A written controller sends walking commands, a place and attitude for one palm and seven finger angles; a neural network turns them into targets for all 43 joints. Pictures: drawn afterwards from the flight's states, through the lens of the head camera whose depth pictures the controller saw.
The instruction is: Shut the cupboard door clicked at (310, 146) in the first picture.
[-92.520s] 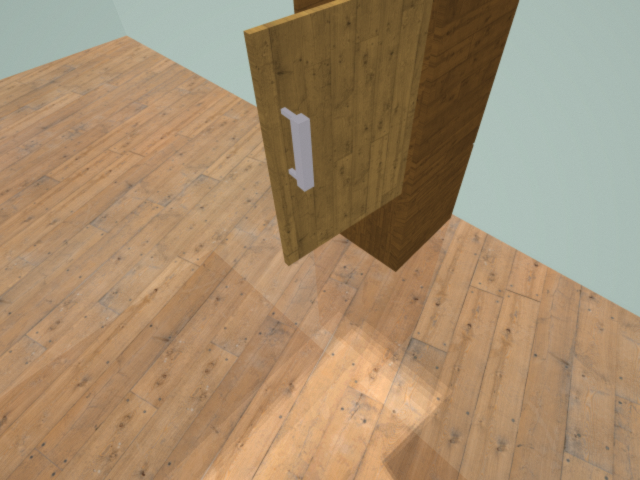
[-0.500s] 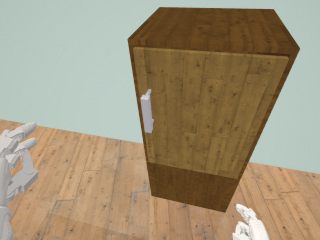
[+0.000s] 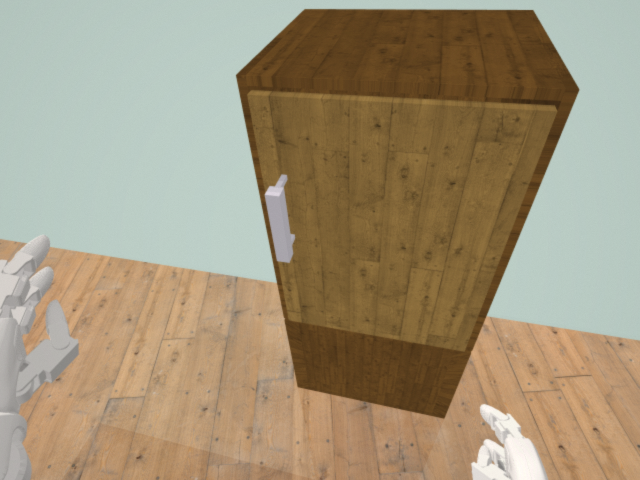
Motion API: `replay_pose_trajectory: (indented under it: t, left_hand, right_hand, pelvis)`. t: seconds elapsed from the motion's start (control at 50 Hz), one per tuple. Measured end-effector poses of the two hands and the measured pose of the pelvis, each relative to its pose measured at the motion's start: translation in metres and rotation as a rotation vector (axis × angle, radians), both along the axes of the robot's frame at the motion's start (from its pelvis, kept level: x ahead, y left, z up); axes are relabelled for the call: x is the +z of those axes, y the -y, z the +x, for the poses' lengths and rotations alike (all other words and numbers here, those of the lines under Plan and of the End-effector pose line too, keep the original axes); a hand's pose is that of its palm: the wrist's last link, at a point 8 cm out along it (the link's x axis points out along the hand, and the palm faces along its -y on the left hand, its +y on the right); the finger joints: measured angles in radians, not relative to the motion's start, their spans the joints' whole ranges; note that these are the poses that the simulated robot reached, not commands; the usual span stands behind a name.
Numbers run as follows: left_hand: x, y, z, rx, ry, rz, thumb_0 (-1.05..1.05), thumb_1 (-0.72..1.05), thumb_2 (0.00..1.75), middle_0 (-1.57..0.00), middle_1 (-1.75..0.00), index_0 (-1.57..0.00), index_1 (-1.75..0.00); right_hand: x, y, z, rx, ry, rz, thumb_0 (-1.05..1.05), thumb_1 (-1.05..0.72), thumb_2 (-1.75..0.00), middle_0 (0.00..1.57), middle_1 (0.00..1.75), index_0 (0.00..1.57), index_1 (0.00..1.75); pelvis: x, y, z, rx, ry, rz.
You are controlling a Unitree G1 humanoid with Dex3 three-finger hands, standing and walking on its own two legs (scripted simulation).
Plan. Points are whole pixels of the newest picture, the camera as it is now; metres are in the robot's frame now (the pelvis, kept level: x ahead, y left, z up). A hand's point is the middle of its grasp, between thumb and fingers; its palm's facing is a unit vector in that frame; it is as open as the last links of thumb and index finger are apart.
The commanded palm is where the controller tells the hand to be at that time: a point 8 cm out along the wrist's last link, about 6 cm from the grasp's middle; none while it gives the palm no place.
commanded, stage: step back with the hand held close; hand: left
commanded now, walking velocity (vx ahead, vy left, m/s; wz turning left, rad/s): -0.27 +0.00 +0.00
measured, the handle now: (283, 218) +0.55 +0.14 +0.02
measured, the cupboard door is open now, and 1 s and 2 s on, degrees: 0 0 0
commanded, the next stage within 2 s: stop stepping back and stand still in 1.42 s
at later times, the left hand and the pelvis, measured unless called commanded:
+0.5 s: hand (26, 370) +0.16 +0.30 +0.15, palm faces +0.37 -0.80 -0.48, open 7.4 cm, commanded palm +0.10 +0.34 +0.17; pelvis -0.04 +0.04 -0.01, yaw -1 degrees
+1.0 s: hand out of the picture +0.05 +0.30 +0.17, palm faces +0.46 -0.78 -0.42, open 7.4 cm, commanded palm -0.01 +0.35 +0.17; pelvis -0.14 +0.04 -0.02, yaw +2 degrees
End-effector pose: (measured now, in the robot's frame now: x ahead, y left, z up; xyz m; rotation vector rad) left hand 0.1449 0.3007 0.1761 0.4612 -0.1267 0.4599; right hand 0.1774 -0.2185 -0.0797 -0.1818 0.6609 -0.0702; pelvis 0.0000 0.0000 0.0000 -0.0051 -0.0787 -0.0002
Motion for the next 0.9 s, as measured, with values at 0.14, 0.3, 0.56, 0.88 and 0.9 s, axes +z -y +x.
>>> replay_pose_trajectory:
  t: [0.14,0.3,0.56,0.88,0.9]
  left_hand:
    - [-0.005,-0.004,0.007,-0.024,-0.033,0.046,0.02,0.89,0.9,-0.21,-0.31,-0.21,-0.3]
    - [-0.002,-0.011,0.008,-0.099,-0.04,0.086,0.02,0.89,0.9,-0.21,-0.31,-0.21,-0.3]
    - [-0.008,-0.043,-0.037,-0.1,0.023,0.1,0.02,0.89,0.9,-0.21,-0.31,-0.21,-0.3]
    - [0.007,-0.035,-0.124,-0.074,0.128,0.156,0.02,0.89,0.9,-0.21,-0.31,-0.21,-0.3]
    - [0.008,-0.034,-0.128,-0.077,0.138,0.156,0.02,0.89,0.9,-0.21,-0.31,-0.21,-0.3]
  right_hand:
    - [-0.007,0.007,-0.005,-0.04,-0.062,-0.021,0.01,-0.91,-0.9,0.2,0.3,0.21,0.3]
    - [-0.003,0.006,-0.021,-0.116,-0.087,-0.056,0.01,-0.91,-0.9,0.2,0.3,0.21,0.3]
    - [0.007,-0.02,-0.073,-0.111,-0.064,-0.092,0.01,-0.91,-0.9,0.2,0.3,0.21,0.3]
    - [-0.011,-0.033,-0.131,-0.005,-0.079,-0.074,0.01,-0.9,-0.9,0.2,0.3,0.21,0.3]
    - [-0.011,-0.032,-0.134,-0.007,-0.075,-0.076,0.01,-0.9,-0.9,0.2,0.3,0.21,0.3]
  pelvis:
    - [-0.003,-0.005,-0.002,-0.004,-0.063,-0.015]
    - [-0.005,-0.021,-0.012,-0.022,-0.08,-0.009]
    - [-0.01,-0.042,-0.056,-0.014,-0.078,-0.028]
    - [-0.017,-0.035,-0.122,0.039,-0.076,-0.049]
    - [-0.017,-0.035,-0.125,0.038,-0.072,-0.049]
